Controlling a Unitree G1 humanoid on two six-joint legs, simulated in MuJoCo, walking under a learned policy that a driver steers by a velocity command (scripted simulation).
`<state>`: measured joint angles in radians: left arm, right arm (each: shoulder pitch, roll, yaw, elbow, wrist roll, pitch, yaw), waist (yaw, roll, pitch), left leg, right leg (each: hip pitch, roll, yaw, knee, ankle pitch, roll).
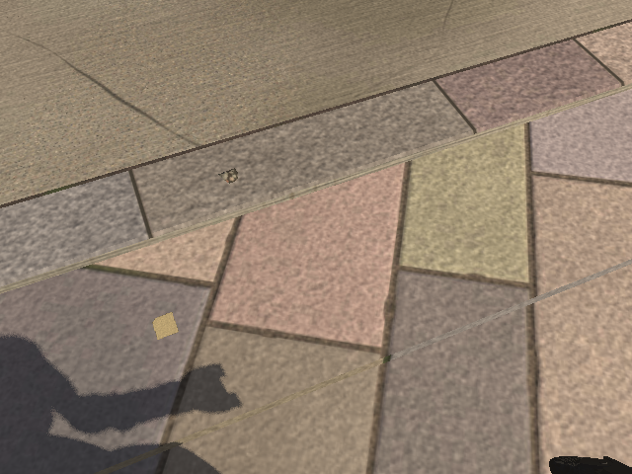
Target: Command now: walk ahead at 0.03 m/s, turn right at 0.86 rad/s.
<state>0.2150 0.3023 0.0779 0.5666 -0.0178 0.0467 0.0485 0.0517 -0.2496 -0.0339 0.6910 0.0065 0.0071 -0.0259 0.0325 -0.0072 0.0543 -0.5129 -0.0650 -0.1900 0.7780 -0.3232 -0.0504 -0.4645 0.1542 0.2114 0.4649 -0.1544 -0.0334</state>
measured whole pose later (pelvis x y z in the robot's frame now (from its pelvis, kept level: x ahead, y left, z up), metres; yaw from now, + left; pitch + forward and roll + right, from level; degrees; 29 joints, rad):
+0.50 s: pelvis +0.01 +0.01 -0.02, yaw +4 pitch +2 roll +1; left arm 0.14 0.23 0.05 0.67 0.03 0.03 0.01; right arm 0.27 -0.30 -0.10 0.70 0.03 0.04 -0.05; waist -0.06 0.02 0.02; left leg -0.64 -0.10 -0.12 1.12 -0.49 -0.05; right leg -0.15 0.03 0.04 0.40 -0.29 -0.04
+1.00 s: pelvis +0.01 +0.06 +0.00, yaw +19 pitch +0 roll +0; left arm 0.20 0.32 0.08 0.79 -0.03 0.05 0.01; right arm 0.11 -0.21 -0.03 0.59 -0.02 0.01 -0.02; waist 0.02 -0.06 0.06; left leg -0.33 0.01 0.12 0.57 -0.25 0.05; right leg -0.48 -0.06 0.00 1.15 -0.46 0.06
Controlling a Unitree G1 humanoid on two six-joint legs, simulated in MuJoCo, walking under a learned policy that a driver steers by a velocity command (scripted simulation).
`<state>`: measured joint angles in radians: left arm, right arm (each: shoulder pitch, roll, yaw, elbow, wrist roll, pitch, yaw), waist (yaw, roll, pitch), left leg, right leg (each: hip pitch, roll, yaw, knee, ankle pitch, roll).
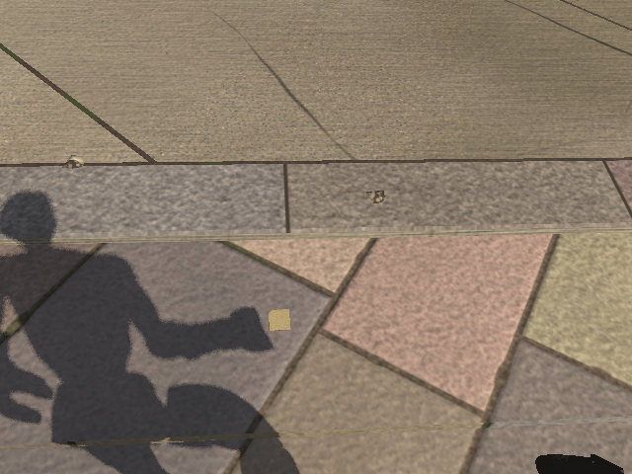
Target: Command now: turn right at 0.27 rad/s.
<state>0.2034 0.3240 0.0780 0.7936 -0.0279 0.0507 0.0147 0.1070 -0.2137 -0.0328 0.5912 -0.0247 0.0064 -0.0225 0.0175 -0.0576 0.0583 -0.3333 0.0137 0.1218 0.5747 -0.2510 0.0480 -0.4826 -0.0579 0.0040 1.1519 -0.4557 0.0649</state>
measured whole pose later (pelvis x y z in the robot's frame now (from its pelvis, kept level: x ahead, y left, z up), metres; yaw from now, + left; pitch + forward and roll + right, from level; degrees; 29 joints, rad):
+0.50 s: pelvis +0.06 -0.06 -0.01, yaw -21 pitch +3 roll +1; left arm 0.52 0.19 0.05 0.80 0.04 0.00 -0.01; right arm -0.04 -0.20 -0.02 0.58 -0.05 -0.01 0.05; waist 0.16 0.03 -0.02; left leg -0.63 0.04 0.02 1.26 -0.34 -0.06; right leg -0.16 0.08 0.02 0.46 -0.62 -0.09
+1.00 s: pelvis +0.38 -0.14 +0.01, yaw -16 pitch +2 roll +0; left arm 0.00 0.20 -0.04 0.59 0.06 -0.08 -0.05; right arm 0.63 -0.21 -0.05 0.90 -0.01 -0.06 0.01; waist -0.12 -0.03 -0.03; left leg -0.01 -0.16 -0.08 0.34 -0.34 0.14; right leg -0.76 -0.09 0.05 1.07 -0.14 0.02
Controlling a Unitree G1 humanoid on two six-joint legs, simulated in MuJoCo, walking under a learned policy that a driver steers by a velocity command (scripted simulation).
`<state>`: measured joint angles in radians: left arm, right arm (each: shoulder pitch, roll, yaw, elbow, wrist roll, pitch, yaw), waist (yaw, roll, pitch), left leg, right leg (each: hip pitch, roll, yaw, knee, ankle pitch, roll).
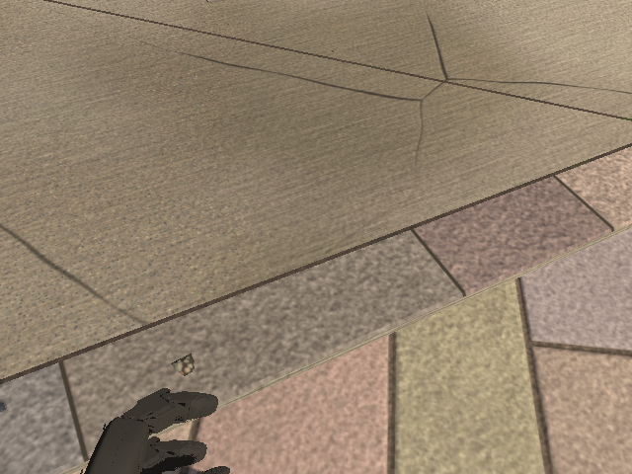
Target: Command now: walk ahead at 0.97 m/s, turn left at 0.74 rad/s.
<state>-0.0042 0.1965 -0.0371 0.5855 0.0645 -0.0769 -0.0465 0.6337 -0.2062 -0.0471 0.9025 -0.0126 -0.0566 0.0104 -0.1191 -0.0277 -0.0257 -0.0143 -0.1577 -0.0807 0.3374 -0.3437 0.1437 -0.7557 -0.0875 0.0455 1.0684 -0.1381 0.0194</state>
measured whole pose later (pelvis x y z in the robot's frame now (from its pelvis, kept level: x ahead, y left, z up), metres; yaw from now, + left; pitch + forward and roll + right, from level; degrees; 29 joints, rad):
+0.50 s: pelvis +0.46 +0.06 +0.02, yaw +21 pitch +4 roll -3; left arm 0.53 0.32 0.07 0.94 0.02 -0.11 -0.01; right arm -0.06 -0.31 -0.03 0.55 -0.04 -0.03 0.08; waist 0.10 0.00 -0.02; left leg -0.77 0.08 -0.01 0.84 -0.13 0.11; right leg 0.12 -0.03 -0.18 0.17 -0.34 0.06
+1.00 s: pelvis +0.90 +0.18 +0.02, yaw +3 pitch -2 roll +3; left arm 0.21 0.35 0.08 0.74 0.01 0.01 -0.03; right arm 0.26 -0.31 -0.06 0.84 -0.04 -0.05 -0.01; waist 0.08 0.02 0.00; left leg 0.03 0.08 0.19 1.03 -0.48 -0.02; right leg -0.50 0.02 -0.12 0.83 -0.30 -0.17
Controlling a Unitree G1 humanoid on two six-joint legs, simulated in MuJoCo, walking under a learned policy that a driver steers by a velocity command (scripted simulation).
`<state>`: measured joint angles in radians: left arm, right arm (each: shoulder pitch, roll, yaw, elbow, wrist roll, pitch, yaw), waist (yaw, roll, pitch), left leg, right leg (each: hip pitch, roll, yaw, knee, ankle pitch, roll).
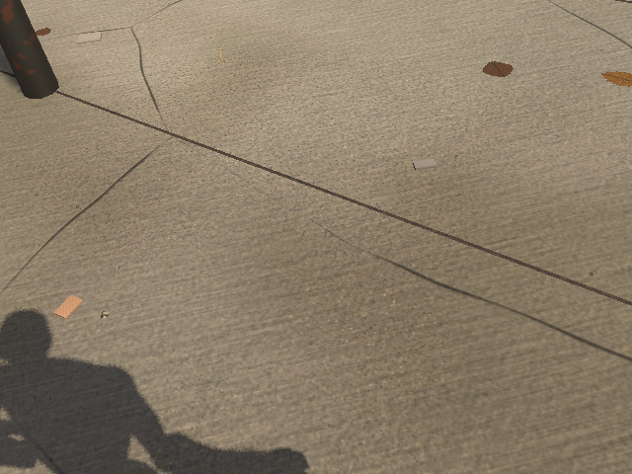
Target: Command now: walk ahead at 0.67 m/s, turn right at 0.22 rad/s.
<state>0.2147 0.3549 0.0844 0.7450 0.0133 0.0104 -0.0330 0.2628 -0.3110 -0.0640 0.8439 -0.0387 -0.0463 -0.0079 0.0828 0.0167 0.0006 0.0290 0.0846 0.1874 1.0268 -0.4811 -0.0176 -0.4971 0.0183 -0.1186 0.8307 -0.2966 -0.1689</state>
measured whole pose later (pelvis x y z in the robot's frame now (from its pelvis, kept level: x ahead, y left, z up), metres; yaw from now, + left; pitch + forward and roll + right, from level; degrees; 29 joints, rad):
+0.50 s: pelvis +0.30 +0.02 +0.03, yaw +14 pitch +1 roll +0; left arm -0.01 0.23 0.03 0.60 0.02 -0.05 0.03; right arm 0.29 -0.30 -0.08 0.73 0.02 -0.03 0.01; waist -0.07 0.01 0.09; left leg -0.42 -0.20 -0.06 0.47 -0.05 0.14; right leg -0.54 0.09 0.15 1.39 -0.46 0.04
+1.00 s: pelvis +0.43 -0.04 +0.04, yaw +44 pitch +1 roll -1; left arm 0.08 0.26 0.06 0.64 0.02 0.00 0.05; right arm 0.20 -0.37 -0.10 0.57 0.03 0.07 -0.02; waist 0.00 0.04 0.06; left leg -0.60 -0.03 -0.12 1.24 -0.37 -0.09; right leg -0.30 0.03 -0.01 0.44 -0.16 -0.02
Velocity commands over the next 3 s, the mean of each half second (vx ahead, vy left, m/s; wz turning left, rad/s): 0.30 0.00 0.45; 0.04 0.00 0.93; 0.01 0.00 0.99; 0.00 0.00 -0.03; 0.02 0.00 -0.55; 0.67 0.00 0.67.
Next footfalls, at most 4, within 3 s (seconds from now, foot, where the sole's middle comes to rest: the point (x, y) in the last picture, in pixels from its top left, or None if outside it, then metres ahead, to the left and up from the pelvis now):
0.36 left None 0.44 0.07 -0.73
0.82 right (415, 462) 0.57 -0.07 -0.73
1.28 left None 0.33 0.07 -0.73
1.72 right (361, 463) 0.56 0.04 -0.73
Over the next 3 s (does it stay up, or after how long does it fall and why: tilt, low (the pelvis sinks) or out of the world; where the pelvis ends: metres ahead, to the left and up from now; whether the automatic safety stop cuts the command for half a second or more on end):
stays up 0.49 0.24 0.00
